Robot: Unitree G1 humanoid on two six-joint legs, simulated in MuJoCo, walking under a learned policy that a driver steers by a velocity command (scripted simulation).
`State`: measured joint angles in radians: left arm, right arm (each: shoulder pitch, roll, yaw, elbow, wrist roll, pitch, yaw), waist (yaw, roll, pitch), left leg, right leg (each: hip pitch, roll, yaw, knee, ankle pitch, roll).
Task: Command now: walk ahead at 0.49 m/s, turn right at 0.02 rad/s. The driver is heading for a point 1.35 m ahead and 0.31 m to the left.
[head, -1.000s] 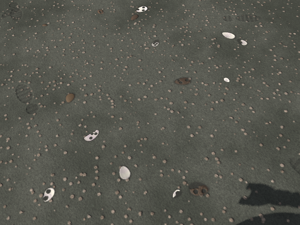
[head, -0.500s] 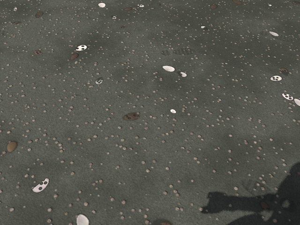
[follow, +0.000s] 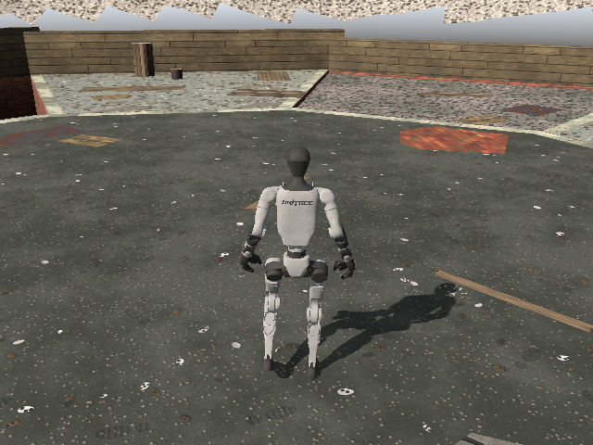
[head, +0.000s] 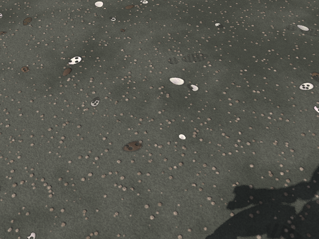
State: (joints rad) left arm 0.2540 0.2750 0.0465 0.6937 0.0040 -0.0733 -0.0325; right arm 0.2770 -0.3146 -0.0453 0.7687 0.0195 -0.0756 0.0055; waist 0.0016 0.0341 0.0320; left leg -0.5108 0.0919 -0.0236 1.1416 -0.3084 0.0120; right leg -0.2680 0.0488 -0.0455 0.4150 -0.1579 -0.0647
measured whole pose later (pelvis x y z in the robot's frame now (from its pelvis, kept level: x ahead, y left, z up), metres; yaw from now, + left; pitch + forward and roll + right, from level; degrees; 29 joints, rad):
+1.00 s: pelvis +0.42 +0.02 -0.01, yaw +1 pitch +1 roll +1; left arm 0.11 0.23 0.03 0.78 0.01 -0.01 -0.01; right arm 0.20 -0.26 -0.01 0.91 -0.01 0.01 -0.02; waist -0.02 0.01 0.02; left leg -0.13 0.01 0.02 0.49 -0.37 0.00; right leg -0.35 0.01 0.00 0.54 -0.20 -0.02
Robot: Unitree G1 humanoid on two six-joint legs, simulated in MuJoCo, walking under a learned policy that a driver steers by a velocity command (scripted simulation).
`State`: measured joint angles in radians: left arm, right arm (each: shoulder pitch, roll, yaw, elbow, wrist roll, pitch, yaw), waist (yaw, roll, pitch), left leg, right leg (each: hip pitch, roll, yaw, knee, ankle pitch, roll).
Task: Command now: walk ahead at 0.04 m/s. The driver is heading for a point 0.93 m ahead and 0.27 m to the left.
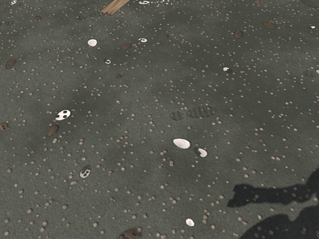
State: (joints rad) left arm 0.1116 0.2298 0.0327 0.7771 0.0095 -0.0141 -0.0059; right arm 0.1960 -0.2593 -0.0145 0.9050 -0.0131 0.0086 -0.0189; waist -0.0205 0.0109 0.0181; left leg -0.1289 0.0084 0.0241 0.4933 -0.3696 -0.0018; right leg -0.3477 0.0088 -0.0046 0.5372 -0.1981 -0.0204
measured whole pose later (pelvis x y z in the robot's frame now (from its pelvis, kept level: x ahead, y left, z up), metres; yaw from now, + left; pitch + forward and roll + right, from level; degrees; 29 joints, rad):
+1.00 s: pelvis +0.30 -0.05 +0.01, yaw +5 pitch +0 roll -2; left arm 0.33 0.25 0.05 0.99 0.01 -0.10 0.00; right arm 0.13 -0.27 -0.07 0.89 0.02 -0.06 0.00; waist 0.05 0.03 0.00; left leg -0.70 0.12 -0.05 0.76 0.06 0.02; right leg 0.05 0.07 -0.12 0.16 -0.21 -0.05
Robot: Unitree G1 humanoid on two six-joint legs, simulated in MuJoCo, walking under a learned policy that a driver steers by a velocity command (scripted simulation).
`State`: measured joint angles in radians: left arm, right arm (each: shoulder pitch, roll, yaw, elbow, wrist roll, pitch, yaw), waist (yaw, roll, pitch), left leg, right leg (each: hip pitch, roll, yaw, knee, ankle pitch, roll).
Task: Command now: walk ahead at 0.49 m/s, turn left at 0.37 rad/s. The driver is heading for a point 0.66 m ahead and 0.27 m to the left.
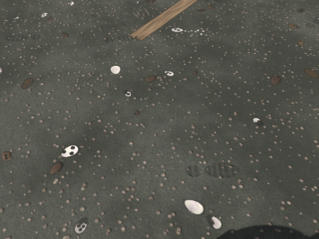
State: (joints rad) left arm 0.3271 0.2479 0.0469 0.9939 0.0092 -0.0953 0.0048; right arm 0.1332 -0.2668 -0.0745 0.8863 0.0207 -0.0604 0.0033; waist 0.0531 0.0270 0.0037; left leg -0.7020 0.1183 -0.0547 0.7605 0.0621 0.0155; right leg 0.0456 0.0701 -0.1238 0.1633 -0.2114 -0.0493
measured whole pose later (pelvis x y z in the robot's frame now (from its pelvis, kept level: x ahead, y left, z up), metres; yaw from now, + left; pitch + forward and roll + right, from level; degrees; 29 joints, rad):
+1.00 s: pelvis +0.56 +0.11 +0.00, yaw +32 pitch +1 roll -1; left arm 0.29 0.27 0.06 0.89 0.00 -0.09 -0.01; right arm 0.17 -0.30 -0.08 0.66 0.01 -0.03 0.00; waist 0.06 0.04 0.05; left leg -0.66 0.08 -0.06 0.86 -0.16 -0.01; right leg -0.10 0.02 -0.12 0.28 -0.20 -0.03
